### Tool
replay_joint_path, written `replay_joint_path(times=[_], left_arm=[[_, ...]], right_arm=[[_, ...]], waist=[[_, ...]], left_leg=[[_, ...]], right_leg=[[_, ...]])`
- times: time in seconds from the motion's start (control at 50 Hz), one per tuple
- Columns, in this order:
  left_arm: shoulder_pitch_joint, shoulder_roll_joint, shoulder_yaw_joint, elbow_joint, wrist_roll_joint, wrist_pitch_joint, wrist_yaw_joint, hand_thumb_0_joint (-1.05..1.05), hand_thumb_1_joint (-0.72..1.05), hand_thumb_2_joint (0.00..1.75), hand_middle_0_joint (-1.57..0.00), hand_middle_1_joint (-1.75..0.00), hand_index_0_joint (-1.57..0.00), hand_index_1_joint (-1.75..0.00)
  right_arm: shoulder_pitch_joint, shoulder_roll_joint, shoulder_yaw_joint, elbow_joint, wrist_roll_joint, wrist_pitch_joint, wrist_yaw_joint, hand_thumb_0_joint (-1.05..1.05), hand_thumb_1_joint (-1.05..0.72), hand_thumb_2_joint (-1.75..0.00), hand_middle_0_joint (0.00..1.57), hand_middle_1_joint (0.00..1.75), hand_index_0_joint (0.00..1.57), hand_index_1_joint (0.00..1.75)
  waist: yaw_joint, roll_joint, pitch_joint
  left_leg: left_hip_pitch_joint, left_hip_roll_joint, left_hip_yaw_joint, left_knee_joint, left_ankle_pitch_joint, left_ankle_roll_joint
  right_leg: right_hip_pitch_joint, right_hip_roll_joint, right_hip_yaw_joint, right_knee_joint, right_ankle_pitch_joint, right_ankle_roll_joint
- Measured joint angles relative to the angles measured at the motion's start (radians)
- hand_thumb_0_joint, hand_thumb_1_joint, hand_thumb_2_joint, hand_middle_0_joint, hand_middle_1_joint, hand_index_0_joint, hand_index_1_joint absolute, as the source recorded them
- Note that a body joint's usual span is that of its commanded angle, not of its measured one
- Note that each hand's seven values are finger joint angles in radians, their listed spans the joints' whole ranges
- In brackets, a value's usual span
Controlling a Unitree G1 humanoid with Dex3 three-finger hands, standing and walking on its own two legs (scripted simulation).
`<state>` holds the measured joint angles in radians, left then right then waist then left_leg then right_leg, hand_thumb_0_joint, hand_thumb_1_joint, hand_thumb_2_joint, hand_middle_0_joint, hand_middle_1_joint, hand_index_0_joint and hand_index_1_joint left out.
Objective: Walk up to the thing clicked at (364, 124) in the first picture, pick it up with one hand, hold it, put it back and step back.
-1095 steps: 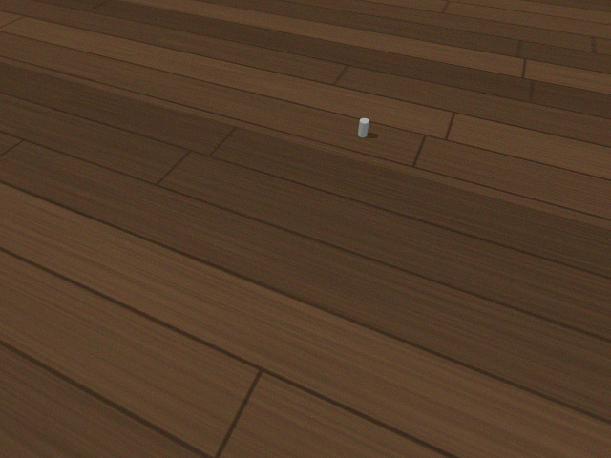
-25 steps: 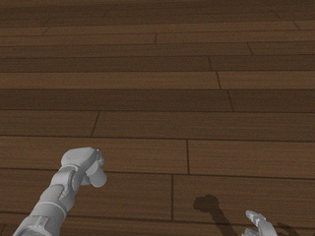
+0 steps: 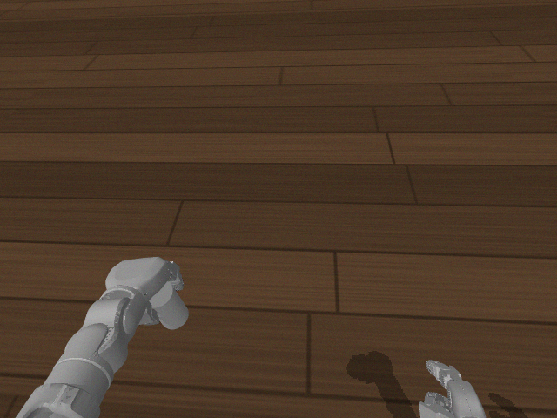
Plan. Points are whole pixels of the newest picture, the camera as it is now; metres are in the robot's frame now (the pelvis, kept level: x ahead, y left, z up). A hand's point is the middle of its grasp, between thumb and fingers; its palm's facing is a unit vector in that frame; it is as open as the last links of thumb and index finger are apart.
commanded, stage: hold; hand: left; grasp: from above
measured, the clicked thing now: (167, 305) +0.32 +0.22 -0.08
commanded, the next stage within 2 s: crouch in 0.48 s
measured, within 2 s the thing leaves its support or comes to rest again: neither
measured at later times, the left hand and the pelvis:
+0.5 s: hand (151, 296) +0.31 +0.23 -0.03, palm faces -0.45 -0.06 -0.89, open 7.6 cm; pelvis +0.01 +0.00 +0.00, yaw +0 degrees
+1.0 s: hand (166, 318) +0.31 +0.23 -0.13, palm faces -0.47 +0.01 -0.88, open 7.7 cm; pelvis -0.01 +0.00 -0.04, yaw +1 degrees
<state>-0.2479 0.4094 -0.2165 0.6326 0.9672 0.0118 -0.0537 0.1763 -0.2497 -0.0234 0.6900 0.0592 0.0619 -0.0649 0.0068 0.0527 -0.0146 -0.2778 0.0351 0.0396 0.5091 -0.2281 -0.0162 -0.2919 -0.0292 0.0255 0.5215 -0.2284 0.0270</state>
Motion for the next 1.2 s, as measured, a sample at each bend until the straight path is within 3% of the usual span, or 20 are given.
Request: replay_joint_path(times=[0.14, 0.34, 0.54, 0.64, 0.8, 0.9, 1.08, 1.14, 1.2], left_arm=[[0.004, 0.005, -0.006, -0.005, 0.001, -0.018, -0.019, 0.11, 0.43, 0.23, -0.95, -0.56, -0.82, -0.38], [-0.020, -0.010, -0.001, 0.017, 0.017, -0.003, 0.025, 0.10, 0.43, 0.23, -0.94, -0.57, -0.82, -0.38], [-0.014, -0.003, -0.009, 0.014, 0.003, -0.004, -0.023, 0.10, 0.44, 0.23, -0.94, -0.59, -0.81, -0.39], [0.000, -0.015, -0.009, 0.015, 0.009, -0.022, -0.008, 0.11, 0.45, 0.22, -0.93, -0.60, -0.81, -0.38], [-0.046, -0.023, 0.015, 0.134, 0.055, -0.039, 0.088, 0.09, 0.43, 0.24, -0.91, -0.60, -0.81, -0.39], [-0.104, -0.016, 0.021, 0.264, 0.088, -0.071, 0.163, 0.08, 0.42, 0.27, -0.90, -0.60, -0.80, -0.40], [-0.271, -0.001, 0.059, 0.466, 0.204, -0.117, 0.353, 0.06, 0.41, 0.28, -0.92, -0.63, -0.80, -0.42], [-0.342, 0.011, 0.078, 0.532, 0.222, -0.107, 0.397, 0.06, 0.40, 0.28, -0.90, -0.64, -0.79, -0.43], [-0.414, 0.031, 0.111, 0.594, 0.216, -0.088, 0.423, 0.05, 0.40, 0.28, -0.88, -0.65, -0.79, -0.43]], right_arm=[[-0.001, 0.003, 0.004, -0.008, -0.001, -0.006, -0.002, 0.01, -0.92, -0.90, 0.20, 0.30, 0.21, 0.30], [-0.002, 0.004, -0.002, 0.015, -0.004, -0.003, 0.001, 0.01, -0.91, -0.90, 0.20, 0.30, 0.21, 0.30], [0.014, -0.003, -0.010, 0.002, -0.002, 0.005, 0.003, 0.01, -0.91, -0.90, 0.20, 0.30, 0.21, 0.30], [0.017, -0.007, -0.010, -0.003, -0.002, 0.008, -0.001, 0.01, -0.91, -0.90, 0.20, 0.30, 0.21, 0.30], [0.004, 0.000, -0.012, 0.002, -0.011, 0.009, 0.009, 0.01, -0.91, -0.90, 0.20, 0.30, 0.21, 0.30], [0.005, 0.000, -0.016, 0.009, -0.025, 0.005, 0.021, 0.01, -0.91, -0.90, 0.20, 0.30, 0.21, 0.30], [0.044, -0.034, -0.049, 0.018, -0.063, -0.016, 0.048, 0.01, -0.91, -0.90, 0.20, 0.30, 0.21, 0.30], [0.052, -0.038, -0.054, 0.028, -0.070, -0.022, 0.044, 0.00, -0.91, -0.90, 0.20, 0.30, 0.21, 0.30], [0.058, -0.030, -0.052, 0.038, -0.081, -0.034, 0.040, 0.00, -0.91, -0.90, 0.20, 0.30, 0.21, 0.30]], waist=[[0.004, -0.002, 0.009], [0.006, -0.001, 0.002], [-0.003, -0.002, -0.001], [-0.003, -0.003, 0.003], [-0.020, -0.022, 0.014], [-0.040, -0.044, 0.006], [-0.084, -0.051, -0.094], [-0.105, -0.044, -0.119], [-0.129, -0.038, -0.136]], left_leg=[[0.005, -0.002, 0.001, -0.008, 0.001, 0.002], [0.016, -0.002, 0.000, -0.017, -0.003, 0.002], [0.025, 0.001, 0.000, -0.029, -0.002, -0.001], [0.027, 0.001, 0.000, -0.033, -0.001, -0.002], [-0.018, 0.001, -0.010, -0.008, -0.002, -0.005], [-0.141, 0.003, -0.023, 0.083, -0.028, -0.007], [-0.644, 0.011, -0.053, 0.538, -0.193, -0.010], [-0.803, 0.013, -0.059, 0.682, -0.241, -0.006], [-0.954, 0.016, -0.064, 0.806, -0.277, -0.002]], right_leg=[[0.006, -0.002, 0.001, -0.010, 0.002, 0.002], [0.019, -0.002, -0.001, -0.022, -0.001, 0.002], [0.026, 0.001, -0.002, -0.031, -0.002, -0.001], [0.027, 0.002, -0.002, -0.032, -0.002, -0.002], [-0.017, 0.001, -0.010, -0.002, -0.009, -0.005], [-0.132, 0.002, -0.018, 0.082, -0.035, -0.007], [-0.614, 0.009, -0.028, 0.505, -0.187, 0.001], [-0.770, 0.011, -0.027, 0.640, -0.230, 0.005], [-0.917, 0.016, -0.025, 0.758, -0.262, 0.007]])
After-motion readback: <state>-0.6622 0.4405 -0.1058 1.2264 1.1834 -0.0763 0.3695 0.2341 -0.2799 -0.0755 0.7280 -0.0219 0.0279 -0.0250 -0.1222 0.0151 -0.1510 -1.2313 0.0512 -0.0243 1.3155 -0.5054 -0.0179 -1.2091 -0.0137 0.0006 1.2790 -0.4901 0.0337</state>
